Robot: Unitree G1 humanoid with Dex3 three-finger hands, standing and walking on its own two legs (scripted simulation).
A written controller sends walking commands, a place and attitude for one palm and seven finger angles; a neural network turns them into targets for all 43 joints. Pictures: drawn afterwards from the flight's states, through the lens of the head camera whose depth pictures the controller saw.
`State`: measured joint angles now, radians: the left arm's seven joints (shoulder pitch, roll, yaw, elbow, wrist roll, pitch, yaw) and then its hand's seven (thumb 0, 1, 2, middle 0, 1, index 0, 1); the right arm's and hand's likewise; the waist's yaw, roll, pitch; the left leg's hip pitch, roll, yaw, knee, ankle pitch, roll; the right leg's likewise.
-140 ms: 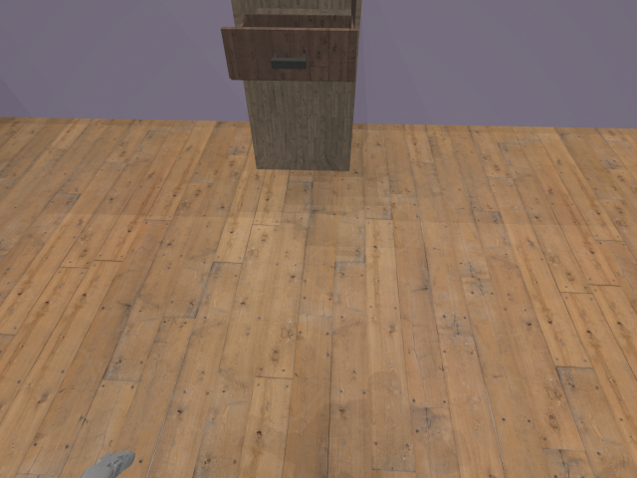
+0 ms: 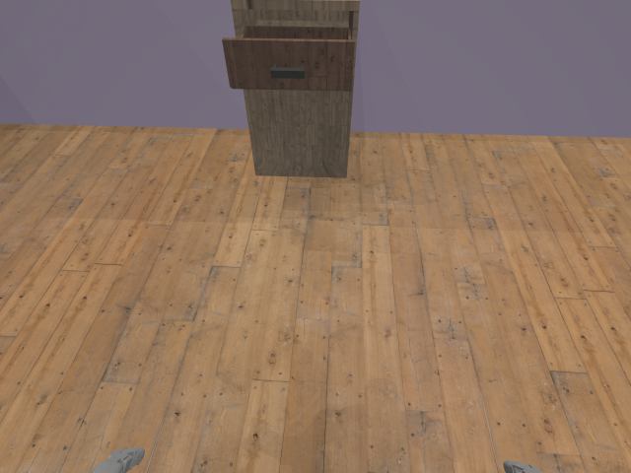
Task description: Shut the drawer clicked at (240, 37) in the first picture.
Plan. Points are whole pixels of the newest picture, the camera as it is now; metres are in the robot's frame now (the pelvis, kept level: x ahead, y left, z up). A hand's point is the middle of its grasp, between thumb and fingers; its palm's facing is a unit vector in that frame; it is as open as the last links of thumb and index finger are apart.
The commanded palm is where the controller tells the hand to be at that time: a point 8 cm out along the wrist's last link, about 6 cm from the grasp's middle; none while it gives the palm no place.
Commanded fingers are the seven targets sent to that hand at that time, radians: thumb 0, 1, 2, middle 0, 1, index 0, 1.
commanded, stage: stand and wait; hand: left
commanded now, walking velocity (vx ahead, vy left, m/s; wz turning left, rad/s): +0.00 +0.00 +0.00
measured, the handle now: (288, 70) +1.31 +0.18 -0.07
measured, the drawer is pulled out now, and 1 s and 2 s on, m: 0.30 0.30 0.30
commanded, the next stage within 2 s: look at it before walking up in 0.82 s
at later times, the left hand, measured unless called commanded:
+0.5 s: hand out of the picture +0.05 +0.24 -0.15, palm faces -0.02 -0.94 -0.34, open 7.4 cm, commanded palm none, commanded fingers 0.00 0.90 0.90 -0.20 -0.30 -0.20 -0.30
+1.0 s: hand out of the picture +0.05 +0.24 -0.15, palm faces -0.03 -0.95 -0.32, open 7.4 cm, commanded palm none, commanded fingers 0.00 0.90 0.90 -0.20 -0.30 -0.20 -0.30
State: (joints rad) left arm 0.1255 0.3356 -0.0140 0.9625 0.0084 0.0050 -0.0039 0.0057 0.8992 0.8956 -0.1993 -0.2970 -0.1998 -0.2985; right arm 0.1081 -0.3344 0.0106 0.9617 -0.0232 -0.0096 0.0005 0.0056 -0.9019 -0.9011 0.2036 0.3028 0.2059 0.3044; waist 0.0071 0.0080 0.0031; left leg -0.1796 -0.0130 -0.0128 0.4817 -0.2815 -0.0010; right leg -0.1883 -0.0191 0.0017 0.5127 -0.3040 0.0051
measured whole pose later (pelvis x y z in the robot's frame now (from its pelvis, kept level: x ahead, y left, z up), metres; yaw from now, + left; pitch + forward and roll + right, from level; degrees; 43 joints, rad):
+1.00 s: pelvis -0.02 -0.01 +0.01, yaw -1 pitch -2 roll +0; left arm 0.14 0.34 -0.01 1.08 0.01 0.00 -0.01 0.00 0.90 0.90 -0.20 -0.30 -0.20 -0.30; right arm 0.14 -0.33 0.01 1.10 -0.02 -0.01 0.00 0.00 -0.90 -0.90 0.20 0.30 0.21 0.30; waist 0.01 0.00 0.03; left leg -0.16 0.01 -0.01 0.38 -0.19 -0.01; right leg -0.17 0.00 0.00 0.40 -0.21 0.00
